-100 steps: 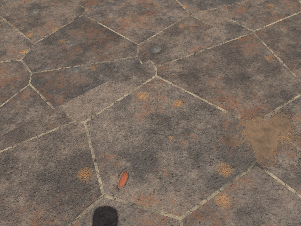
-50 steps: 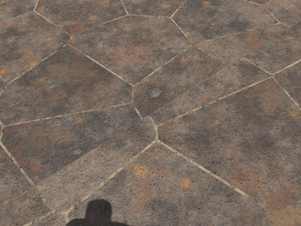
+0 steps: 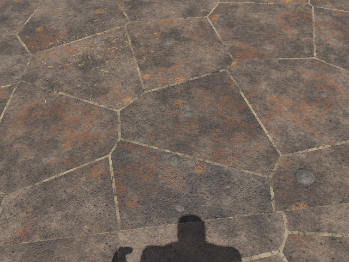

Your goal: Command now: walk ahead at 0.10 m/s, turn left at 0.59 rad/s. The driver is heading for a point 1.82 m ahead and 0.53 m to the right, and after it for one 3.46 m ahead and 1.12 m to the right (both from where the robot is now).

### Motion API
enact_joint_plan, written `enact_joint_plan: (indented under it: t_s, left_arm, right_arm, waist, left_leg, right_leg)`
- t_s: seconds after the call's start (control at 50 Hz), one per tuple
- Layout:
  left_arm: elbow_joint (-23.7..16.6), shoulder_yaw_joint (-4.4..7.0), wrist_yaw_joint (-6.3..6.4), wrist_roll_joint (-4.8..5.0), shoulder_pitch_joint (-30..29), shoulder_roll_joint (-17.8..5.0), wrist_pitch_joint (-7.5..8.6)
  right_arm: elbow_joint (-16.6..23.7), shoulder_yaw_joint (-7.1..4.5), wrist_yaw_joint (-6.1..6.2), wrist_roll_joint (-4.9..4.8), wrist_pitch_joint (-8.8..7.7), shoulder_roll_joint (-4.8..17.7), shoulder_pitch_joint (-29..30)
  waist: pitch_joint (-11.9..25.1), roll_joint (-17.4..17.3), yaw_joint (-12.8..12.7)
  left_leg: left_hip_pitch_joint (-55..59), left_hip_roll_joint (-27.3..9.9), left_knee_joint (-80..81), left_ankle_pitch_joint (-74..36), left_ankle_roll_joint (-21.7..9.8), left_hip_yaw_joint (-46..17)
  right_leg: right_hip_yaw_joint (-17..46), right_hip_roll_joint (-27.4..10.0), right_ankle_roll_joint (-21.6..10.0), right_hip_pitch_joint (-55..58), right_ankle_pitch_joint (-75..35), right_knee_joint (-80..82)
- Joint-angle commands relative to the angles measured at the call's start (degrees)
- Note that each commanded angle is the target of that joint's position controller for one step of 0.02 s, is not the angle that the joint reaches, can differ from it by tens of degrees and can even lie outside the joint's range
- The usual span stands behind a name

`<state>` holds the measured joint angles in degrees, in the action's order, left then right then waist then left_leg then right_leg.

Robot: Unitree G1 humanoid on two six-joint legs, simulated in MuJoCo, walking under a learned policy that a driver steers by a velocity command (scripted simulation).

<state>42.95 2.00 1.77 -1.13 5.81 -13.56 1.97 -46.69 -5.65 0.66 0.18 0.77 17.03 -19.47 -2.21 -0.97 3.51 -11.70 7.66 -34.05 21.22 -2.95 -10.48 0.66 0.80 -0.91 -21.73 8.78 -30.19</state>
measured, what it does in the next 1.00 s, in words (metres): steps on the spot: left foot, then right foot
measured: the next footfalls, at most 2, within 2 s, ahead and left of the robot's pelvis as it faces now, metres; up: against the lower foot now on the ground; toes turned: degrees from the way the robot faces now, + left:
left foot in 0.40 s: +0.05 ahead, +0.12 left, +0.00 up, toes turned +6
right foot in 0.76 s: +0.02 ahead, -0.10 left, +0.00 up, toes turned -6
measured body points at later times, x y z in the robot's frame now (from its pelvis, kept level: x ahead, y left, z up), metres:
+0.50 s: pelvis +0.02 +0.01 +0.01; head +0.04 +0.02 +0.46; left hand +0.07 +0.27 -0.12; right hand +0.20 -0.21 -0.10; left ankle +0.01 +0.11 -0.73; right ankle +0.05 -0.11 -0.71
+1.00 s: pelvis -0.01 -0.03 +0.01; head +0.02 -0.06 +0.46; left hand +0.14 +0.23 -0.08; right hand +0.07 -0.32 -0.11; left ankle +0.02 +0.12 -0.66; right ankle -0.02 -0.09 -0.73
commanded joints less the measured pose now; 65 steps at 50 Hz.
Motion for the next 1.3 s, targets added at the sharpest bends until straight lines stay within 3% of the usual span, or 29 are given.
enact_joint_plan:
  t_s: [0.02, 0.04, 0.06, 0.1, 0.14, 0.24, 0.36, 0.38, 0.4, 0.42, 0.44, 0.46, 0.5, 0.56, 0.62, 0.68, 0.72, 0.74, 0.76, 0.78, 0.8, 0.84, 0.88, 0.92, 1.04, 1.14, 1.26, 1.28, 1.3]
  left_arm:
    - [-2.6, 3.45, 0.87, 0.53, 10.0, -15.1, -0.15]
    - [-3.9, 2.54, 0.61, 0.77, 7.7, -11.1, -0.85]
    - [-4.6, 1.52, 0.68, 0.78, 5.2, -7.6, -1.11]
    - [-5.4, 0.99, 1.04, 0.04, 2.3, -6.7, -1.62]
    - [-5.4, 1.36, 0.88, -0.48, 3.6, -7.6, -1.46]
    - [-4.6, 1.74, 0.35, -0.41, 7.9, -8.3, -1.10]
    - [-3.1, 0.76, -1.77, -0.36, 6.3, -7.7, -1.59]
    - [-2.6, 0.72, -2.09, 0.27, 6.5, -8.0, -1.95]
    - [-2.3, 0.71, -2.55, 0.42, 8.9, -7.5, -1.83]
    - [-3.6, -0.03, -3.19, 0.29, 11.1, -4.0, -1.77]
    - [-3.6, -0.16, -2.69, 1.45, 11.1, -3.5, -2.95]
    - [-2.9, 0.79, -2.49, 1.44, 9.7, -7.0, -3.84]
    - [-2.7, 2.05, -2.47, 1.21, 9.3, -8.2, -4.45]
    - [-2.2, 2.35, -2.48, 0.48, 11.8, -6.5, -4.75]
    - [-3.5, 2.01, -2.73, 0.72, 9.8, -4.9, -5.17]
    - [-4.8, 2.17, -3.15, 1.12, 9.4, -5.3, -5.45]
    - [-4.5, 2.18, -3.32, 1.00, 11.9, -4.8, -5.00]
    - [-4.5, 2.27, -3.07, 0.55, 12.4, -5.5, -4.38]
    - [-5.1, 3.39, -2.53, -0.47, 13.1, -10.8, -3.45]
    - [-5.0, 5.45, -2.69, 0.07, 16.2, -18.5, -3.27]
    - [-4.5, 5.29, -2.56, 0.03, 18.2, -16.8, -3.35]
    - [-5.7, 3.87, -1.79, 0.40, 11.0, -12.0, -3.93]
    - [-6.9, 3.51, -1.51, 0.81, 7.6, -10.7, -4.01]
    - [-6.8, 3.68, -1.73, 1.09, 9.3, -10.9, -3.86]
    - [-6.7, 4.24, -1.70, 0.51, 12.5, -12.1, -4.10]
    - [-7.5, 4.70, -2.00, -0.04, 11.6, -13.2, -4.38]
    - [-8.0, 4.47, -2.45, 0.30, 6.5, -12.3, -4.58]
    - [-8.0, 4.11, -2.20, 0.87, 5.5, -11.5, -4.54]
    - [-8.1, 3.31, -2.02, 1.05, 7.3, -8.8, -4.28]
  right_arm:
    - [6.3, -0.61, 0.70, 0.28, 0.04, 3.8, -4.4]
    - [4.3, -1.17, 0.77, 1.43, 0.78, 6.2, -5.5]
    - [3.7, -1.33, 0.19, 1.65, 1.25, 6.4, -2.3]
    - [4.9, -1.20, -1.18, 1.38, 2.30, 5.4, 0.7]
    - [5.0, -0.92, -2.01, 0.69, 2.80, 5.0, 0.6]
    - [7.7, 0.17, -2.39, 0.81, 3.70, 3.3, 6.3]
    - [5.9, 3.03, -0.98, 0.76, 3.25, -0.4, 5.9]
    - [5.1, 3.31, -0.59, 1.13, 2.57, -0.3, 4.3]
    - [5.0, 3.06, -0.03, 1.95, 1.64, 2.4, 4.2]
    - [5.8, 2.80, 0.55, 2.83, 0.74, 6.7, 3.0]
    - [6.3, 2.06, 1.03, 1.15, 0.66, 8.7, 9.7]
    - [7.7, 2.72, 0.84, 1.35, 0.25, 5.4, 13.2]
    - [7.5, 2.82, 1.28, 1.57, 0.14, 5.2, 13.1]
    - [6.9, 2.58, 1.70, 0.84, 0.26, 4.7, 10.7]
    - [7.0, 2.36, 1.63, 1.17, 0.69, 4.2, 11.3]
    - [6.9, 1.49, 1.35, 1.28, 0.98, 5.8, 11.3]
    - [7.0, 0.95, 1.19, 0.88, 1.19, 6.8, 12.7]
    - [6.6, 0.76, 1.10, 0.78, 1.20, 6.7, 12.0]
    - [7.2, 1.12, 0.77, 1.10, 1.44, 4.2, 10.1]
    - [11.4, 2.30, 1.32, 0.76, 2.17, 1.5, 15.3]
    - [10.8, 2.10, 1.81, 1.19, 2.63, 3.1, 15.6]
    - [8.9, 1.63, 1.26, 0.44, 2.29, 3.8, 14.0]
    - [7.6, 1.12, 0.65, 1.44, 1.86, 5.2, 11.7]
    - [7.3, 1.22, 0.17, 1.27, 2.01, 4.6, 10.4]
    - [8.7, 1.56, 0.55, 1.15, 2.52, 4.3, 12.9]
    - [10.0, 2.00, 0.80, 0.83, 1.77, 4.4, 13.7]
    - [9.6, 2.59, 1.43, 0.01, 0.54, 4.1, 7.6]
    - [9.1, 2.67, 1.80, 0.39, 0.12, 3.9, 5.7]
    - [9.7, 2.21, 2.31, 1.22, -0.26, 6.9, 6.5]
  waist:
    - [14.3, 18.6, -2.1]
    - [10.7, 10.4, -1.3]
    - [6.6, 5.6, -1.6]
    - [3.7, 9.0, -1.1]
    - [5.1, 9.8, -1.6]
    - [5.7, 9.2, -3.9]
    - [5.3, 11.6, -3.0]
    - [4.4, 9.8, -1.5]
    - [5.2, 6.2, -2.3]
    - [8.1, -5.1, -3.7]
    - [4.1, -15.3, -5.1]
    - [1.8, -10.7, -4.7]
    - [0.4, -9.8, -4.1]
    - [3.4, -7.1, -4.1]
    - [3.7, -7.6, -3.4]
    - [4.6, -9.2, -2.9]
    - [5.4, -7.8, -5.0]
    - [5.1, -4.6, -5.8]
    - [4.4, 8.8, -5.0]
    - [1.1, 20.1, -7.2]
    - [2.2, 12.1, -7.8]
    - [-0.1, 5.6, -4.1]
    - [2.2, 6.8, -3.1]
    - [4.7, 5.4, -3.5]
    - [3.2, 7.3, -5.8]
    - [3.6, 7.2, -6.1]
    - [5.5, 8.1, -2.9]
    - [5.4, 7.0, -1.5]
    - [5.6, 0.0, -3.0]
  left_leg:
    - [-16.6, 1.8, -25.1, 18.3, 0.8, 4.9]
    - [-17.6, -1.9, -31.8, 16.0, 1.2, 4.1]
    - [-17.9, -3.3, -33.4, 11.6, 1.9, 4.5]
    - [-18.1, -5.0, -33.2, 5.7, 4.0, 6.0]
    - [-17.1, -4.2, -35.0, 3.3, 5.4, 7.4]
    - [-17.5, -4.8, -26.7, 2.3, 5.5, 7.2]
    - [1.0, -4.8, 4.3, -2.8, 3.0, 12.2]
    - [6.9, -5.3, 14.8, -11.8, 2.4, 12.1]
    - [13.1, -9.9, 17.3, -16.1, 1.7, 6.9]
    - [16.5, -24.4, 19.5, -23.2, -0.3, -6.7]
    - [0.9, -26.5, 17.8, -25.6, -6.4, -5.2]
    - [-0.8, -23.9, 18.3, -21.5, -7.1, -2.8]
    - [0.4, -22.4, 17.2, -26.7, -7.6, 0.7]
    - [5.5, -23.0, 13.2, -40.5, -9.4, 4.8]
    - [5.7, -23.0, 12.1, -35.2, -8.9, 6.6]
    - [5.2, -24.1, 10.3, -32.6, -8.4, 6.7]
    - [2.6, -23.3, 6.3, -28.6, -5.8, 8.8]
    - [-1.2, -21.6, 2.2, -20.7, -2.4, 11.0]
    - [-10.7, -16.0, -11.1, -5.4, 2.2, 16.4]
    - [-23.4, -5.7, -18.5, 15.3, 4.7, 15.7]
    - [-23.1, -7.7, -26.7, 15.7, 4.4, 9.4]
    - [-22.8, -9.6, -28.9, 6.0, 4.0, 7.4]
    - [-21.4, -8.8, -29.1, 0.6, 4.7, 8.3]
    - [-21.0, -8.1, -29.3, -0.8, 5.4, 8.4]
    - [-22.8, -7.6, -19.9, -0.3, 6.1, 7.4]
    - [-17.6, -5.9, -13.4, 1.2, 5.2, 7.0]
    - [-3.1, -4.1, 3.2, -2.1, 2.5, 7.8]
    - [2.6, -5.1, 12.0, -8.0, 1.7, 7.4]
    - [6.6, -13.4, 18.4, -6.7, -0.3, -1.7]
  right_leg:
    - [31.4, -27.5, -10.8, 23.6, -29.2, 11.4]
    - [26.9, -25.9, -12.0, 20.7, -25.0, 11.1]
    - [19.4, -21.9, -10.9, 16.6, -20.6, 11.4]
    - [9.6, -16.1, -8.7, 13.3, -19.1, 12.7]
    - [4.8, -14.9, -9.5, 13.4, -26.4, 11.7]
    - [3.3, -16.8, -11.7, 15.3, -21.9, 12.0]
    - [3.1, -13.0, -9.9, 8.8, -16.8, 9.3]
    - [3.5, -12.1, -7.7, 5.8, -15.5, 7.8]
    - [4.2, -11.2, -4.3, 1.6, -10.2, 7.2]
    - [1.0, -7.3, -1.2, -1.3, 5.8, -0.4]
    - [-2.0, -2.3, -0.3, 4.2, 18.5, -1.4]
    - [-1.1, -1.7, 0.1, 4.4, 18.8, -6.9]
    - [-1.3, 0.2, 0.0, -0.2, 19.3, -16.0]
    - [-1.4, 0.0, 0.9, -3.4, 21.4, -24.1]
    - [-2.7, -0.8, 1.2, -2.1, 20.5, -19.3]
    - [-4.4, -0.4, 0.5, 1.5, 18.8, -12.5]
    - [-6.4, 0.6, -0.8, 7.4, 11.4, -2.6]
    - [-3.8, 0.6, -1.7, 11.5, 4.2, 5.2]
    - [12.8, -9.4, -4.1, 16.3, -2.1, 13.2]
    - [30.5, -22.1, -12.3, 15.4, -22.1, 14.7]
    - [29.7, -22.4, -16.5, 15.5, -22.3, 14.3]
    - [20.1, -15.1, -13.9, 12.6, -13.6, 13.4]
    - [16.1, -10.7, -11.7, 14.4, -17.6, 12.3]
    - [15.8, -10.1, -11.7, 16.4, -19.0, 11.6]
    - [21.5, -10.1, -12.8, 17.8, -9.4, 11.8]
    - [25.8, -9.2, -13.0, 14.3, -9.9, 10.1]
    - [28.4, -6.3, -8.8, 10.0, -14.9, 6.6]
    - [27.4, -4.4, -6.2, 6.8, -10.1, 4.9]
    - [23.1, -0.5, -2.9, 2.2, 2.2, -0.7]
Over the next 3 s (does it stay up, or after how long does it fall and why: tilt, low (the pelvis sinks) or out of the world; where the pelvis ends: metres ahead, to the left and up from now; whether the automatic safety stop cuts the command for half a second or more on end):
stays up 0.40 -0.16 0.02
